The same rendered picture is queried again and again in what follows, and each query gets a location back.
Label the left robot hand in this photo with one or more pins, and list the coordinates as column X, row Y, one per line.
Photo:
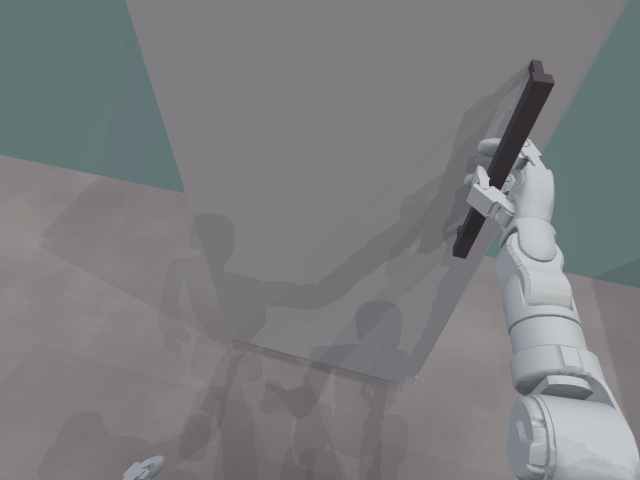
column 146, row 470

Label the robot right upper arm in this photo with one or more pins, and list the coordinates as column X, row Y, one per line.
column 557, row 438

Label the handle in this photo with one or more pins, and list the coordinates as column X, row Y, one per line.
column 526, row 113

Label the robot right forearm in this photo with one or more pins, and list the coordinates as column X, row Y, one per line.
column 550, row 355

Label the fridge door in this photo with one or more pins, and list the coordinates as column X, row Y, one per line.
column 323, row 146

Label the right robot hand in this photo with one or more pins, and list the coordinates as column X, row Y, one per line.
column 530, row 195

